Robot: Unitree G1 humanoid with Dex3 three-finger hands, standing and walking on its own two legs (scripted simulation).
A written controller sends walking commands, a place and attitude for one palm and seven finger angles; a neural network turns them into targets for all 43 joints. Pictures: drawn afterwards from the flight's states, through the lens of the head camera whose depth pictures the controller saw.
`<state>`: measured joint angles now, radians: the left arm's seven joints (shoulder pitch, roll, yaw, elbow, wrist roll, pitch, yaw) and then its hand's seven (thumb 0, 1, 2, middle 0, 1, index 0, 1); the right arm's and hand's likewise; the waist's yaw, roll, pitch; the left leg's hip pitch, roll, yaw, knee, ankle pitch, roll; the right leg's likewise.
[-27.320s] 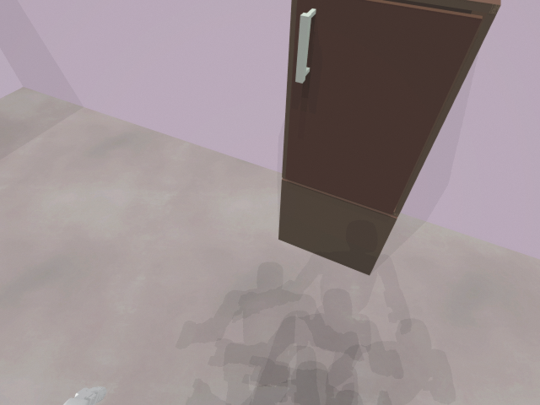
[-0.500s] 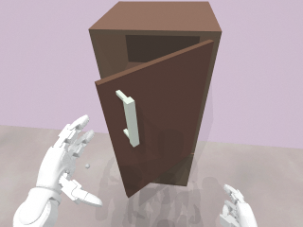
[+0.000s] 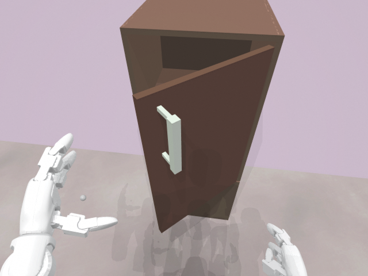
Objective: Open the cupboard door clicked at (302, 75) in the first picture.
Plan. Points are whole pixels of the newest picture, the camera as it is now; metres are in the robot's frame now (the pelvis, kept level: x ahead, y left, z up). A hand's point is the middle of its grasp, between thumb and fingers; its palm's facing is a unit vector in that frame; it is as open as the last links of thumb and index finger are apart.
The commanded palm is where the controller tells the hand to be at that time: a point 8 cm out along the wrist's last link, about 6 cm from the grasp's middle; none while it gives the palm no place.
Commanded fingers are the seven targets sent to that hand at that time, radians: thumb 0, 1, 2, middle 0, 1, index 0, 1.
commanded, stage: draw the hand back to the body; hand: left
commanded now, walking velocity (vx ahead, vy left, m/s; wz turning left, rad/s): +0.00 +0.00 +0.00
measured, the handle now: (169, 141) +0.35 +0.08 +0.14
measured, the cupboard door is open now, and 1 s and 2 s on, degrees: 43 43 43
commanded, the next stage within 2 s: step back with the hand held close in 0.88 s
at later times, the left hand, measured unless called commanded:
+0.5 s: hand (55, 179) +0.23 +0.26 +0.15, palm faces +0.42 -0.82 -0.38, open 9.1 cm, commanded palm +0.18 +0.30 +0.17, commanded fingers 0.00 0.90 0.90 -0.20 -0.30 -0.20 -0.30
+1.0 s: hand (58, 179) +0.23 +0.25 +0.15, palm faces +0.43 -0.81 -0.38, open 7.4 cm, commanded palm +0.17 +0.29 +0.18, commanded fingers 0.00 0.90 0.90 -0.20 -0.30 -0.20 -0.30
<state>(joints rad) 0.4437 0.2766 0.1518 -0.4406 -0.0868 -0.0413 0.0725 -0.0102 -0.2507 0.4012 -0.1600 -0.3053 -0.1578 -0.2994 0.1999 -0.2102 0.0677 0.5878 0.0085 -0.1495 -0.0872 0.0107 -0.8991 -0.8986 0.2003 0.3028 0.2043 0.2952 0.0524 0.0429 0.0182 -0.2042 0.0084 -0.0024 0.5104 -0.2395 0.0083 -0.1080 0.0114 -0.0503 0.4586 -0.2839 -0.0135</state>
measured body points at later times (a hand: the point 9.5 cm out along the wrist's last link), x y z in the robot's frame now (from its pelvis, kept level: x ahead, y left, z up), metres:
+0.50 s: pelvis +0.03 +0.00 +0.01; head +0.02 -0.01 +0.45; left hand +0.20 +0.30 +0.17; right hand +0.21 -0.22 -0.08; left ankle +0.03 +0.11 -0.74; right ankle -0.02 -0.11 -0.74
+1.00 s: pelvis +0.03 -0.01 +0.01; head +0.01 -0.02 +0.46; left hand +0.20 +0.29 +0.17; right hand +0.21 -0.23 -0.08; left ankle +0.03 +0.11 -0.74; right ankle -0.02 -0.11 -0.74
